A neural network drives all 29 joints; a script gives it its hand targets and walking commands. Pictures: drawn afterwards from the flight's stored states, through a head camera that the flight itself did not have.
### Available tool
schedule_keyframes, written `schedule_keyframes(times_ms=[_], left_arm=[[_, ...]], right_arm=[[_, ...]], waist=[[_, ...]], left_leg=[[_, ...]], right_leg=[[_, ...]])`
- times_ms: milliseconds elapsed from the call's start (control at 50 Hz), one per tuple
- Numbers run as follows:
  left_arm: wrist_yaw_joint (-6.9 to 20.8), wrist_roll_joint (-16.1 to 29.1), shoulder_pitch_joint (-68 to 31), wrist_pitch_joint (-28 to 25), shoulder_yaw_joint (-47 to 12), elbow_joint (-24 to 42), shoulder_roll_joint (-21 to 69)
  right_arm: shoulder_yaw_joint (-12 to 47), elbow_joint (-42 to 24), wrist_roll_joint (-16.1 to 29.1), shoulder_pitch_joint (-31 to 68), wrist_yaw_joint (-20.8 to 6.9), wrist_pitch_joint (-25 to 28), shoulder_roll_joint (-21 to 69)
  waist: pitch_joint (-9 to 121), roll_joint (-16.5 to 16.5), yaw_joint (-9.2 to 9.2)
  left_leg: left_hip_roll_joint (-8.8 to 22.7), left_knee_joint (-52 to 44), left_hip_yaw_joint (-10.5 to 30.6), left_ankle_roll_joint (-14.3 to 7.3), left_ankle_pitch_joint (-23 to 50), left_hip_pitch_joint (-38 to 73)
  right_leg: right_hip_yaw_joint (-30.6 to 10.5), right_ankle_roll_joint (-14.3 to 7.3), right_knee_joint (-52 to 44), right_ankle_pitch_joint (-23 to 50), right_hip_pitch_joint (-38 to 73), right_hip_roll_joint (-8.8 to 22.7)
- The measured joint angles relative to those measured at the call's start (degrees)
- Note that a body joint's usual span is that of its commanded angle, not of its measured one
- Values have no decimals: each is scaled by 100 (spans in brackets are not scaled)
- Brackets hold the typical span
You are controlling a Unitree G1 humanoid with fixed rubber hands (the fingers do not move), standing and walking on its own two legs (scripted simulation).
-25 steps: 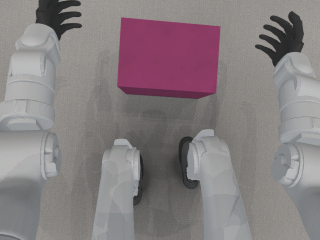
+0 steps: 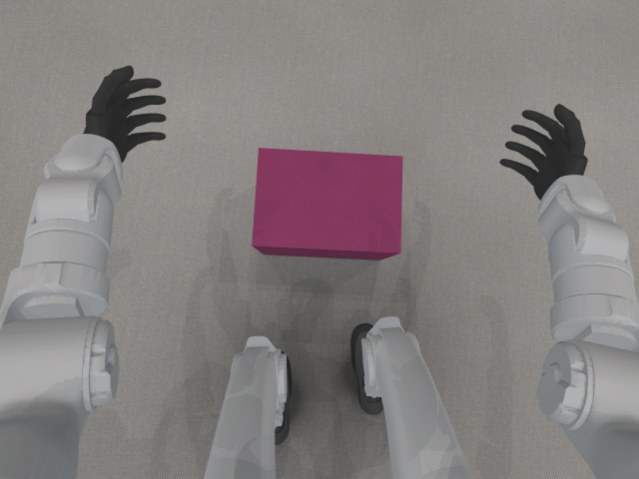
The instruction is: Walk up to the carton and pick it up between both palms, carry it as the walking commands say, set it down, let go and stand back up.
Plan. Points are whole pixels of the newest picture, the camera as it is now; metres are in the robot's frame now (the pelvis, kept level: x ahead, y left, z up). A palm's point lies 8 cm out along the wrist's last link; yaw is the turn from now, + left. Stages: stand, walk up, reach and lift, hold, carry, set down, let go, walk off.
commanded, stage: set down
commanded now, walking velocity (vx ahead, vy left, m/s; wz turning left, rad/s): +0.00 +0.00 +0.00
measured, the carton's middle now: (326, 210) +0.48 -0.05 -0.50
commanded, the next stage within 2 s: let go in 0.16 s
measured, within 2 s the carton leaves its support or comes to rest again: neither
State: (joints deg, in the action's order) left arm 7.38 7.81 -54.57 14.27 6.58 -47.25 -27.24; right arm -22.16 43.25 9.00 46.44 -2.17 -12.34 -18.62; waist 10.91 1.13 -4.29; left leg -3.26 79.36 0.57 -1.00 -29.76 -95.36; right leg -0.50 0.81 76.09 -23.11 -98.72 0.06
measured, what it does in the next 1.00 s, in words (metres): rises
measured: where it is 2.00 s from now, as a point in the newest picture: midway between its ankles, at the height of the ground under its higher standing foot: (323, 397)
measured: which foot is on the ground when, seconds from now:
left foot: down 0.00-1.00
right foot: down 0.00-1.00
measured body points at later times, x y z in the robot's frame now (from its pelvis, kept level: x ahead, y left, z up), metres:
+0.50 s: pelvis +0.02 +0.01 +0.08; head +0.21 +0.01 +0.49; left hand +0.41 +0.21 -0.01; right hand +0.33 -0.27 -0.03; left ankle +0.03 +0.10 -0.57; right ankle +0.08 -0.12 -0.57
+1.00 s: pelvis +0.06 +0.00 +0.16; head +0.11 +0.00 +0.61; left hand +0.28 +0.23 +0.08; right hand +0.22 -0.24 +0.07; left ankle +0.03 +0.10 -0.57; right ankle +0.08 -0.12 -0.57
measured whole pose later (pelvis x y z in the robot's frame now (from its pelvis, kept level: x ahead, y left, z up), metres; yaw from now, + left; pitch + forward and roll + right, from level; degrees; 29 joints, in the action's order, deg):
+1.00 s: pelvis +0.06 +0.00 +0.16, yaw -1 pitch +6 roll -1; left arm 1.0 3.1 9.7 2.0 3.1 -28.6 -12.9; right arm -0.6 27.8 2.0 -11.5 -4.6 -3.6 -12.3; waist 1.4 1.1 -4.3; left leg -1.6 35.6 1.2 -1.0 -20.9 -21.0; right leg -1.1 0.1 34.2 -15.6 -24.9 -0.9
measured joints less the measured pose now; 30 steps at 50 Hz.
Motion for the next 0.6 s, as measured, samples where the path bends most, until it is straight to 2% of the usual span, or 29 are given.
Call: schedule_keyframes(times_ms=[120,240,340,480,600], left_arm=[[7,0,475,-205,0,384,97],[-7,-33,514,-304,2,185,242],[-220,-184,747,-352,1,26,450],[-585,-405,2573,-388,-57,1067,1026],[-719,-438,3599,-479,-58,1434,1212]], right_arm=[[44,-274,-5,-460,-26,161,226],[54,-274,-310,-616,-126,299,260],[220,-272,-561,-733,-274,411,265],[992,-355,-586,-2386,-501,495,371],[1300,-982,-586,-3436,-556,554,335]], waist=[[-10,0,-1],[88,0,-2],[112,1,0],[81,3,-1],[-168,4,-1]], left_leg=[[7,-682,25,0,201,567],[15,-1112,36,0,383,924],[20,-1279,38,0,487,1091],[26,-1775,45,0,508,2199],[32,-2362,45,0,564,3619]], right_leg=[[0,0,-693,207,591,0],[0,0,-1198,380,1000,0],[0,2,-1393,496,1184,0],[-11,2,-1799,479,2247,0],[-29,-32,-2240,460,3596,-2]])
